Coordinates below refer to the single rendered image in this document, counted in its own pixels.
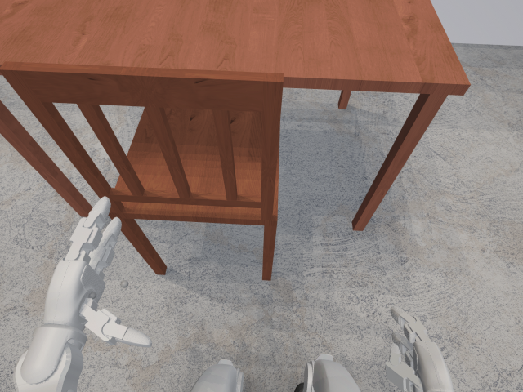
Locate robot thigh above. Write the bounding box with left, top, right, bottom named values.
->
left=303, top=359, right=361, bottom=392
left=190, top=364, right=244, bottom=392

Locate chair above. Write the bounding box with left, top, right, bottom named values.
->
left=0, top=61, right=284, bottom=281

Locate right robot thigh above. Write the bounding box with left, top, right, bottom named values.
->
left=303, top=359, right=361, bottom=392

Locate left robot thigh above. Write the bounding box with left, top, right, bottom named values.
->
left=190, top=364, right=244, bottom=392

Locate left robot hand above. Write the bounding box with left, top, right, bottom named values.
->
left=43, top=196, right=152, bottom=347

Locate robot left forearm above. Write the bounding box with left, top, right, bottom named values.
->
left=13, top=324, right=87, bottom=392

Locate table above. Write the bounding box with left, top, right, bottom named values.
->
left=0, top=0, right=471, bottom=231

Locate right robot hand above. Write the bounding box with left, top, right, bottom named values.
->
left=385, top=306, right=454, bottom=392

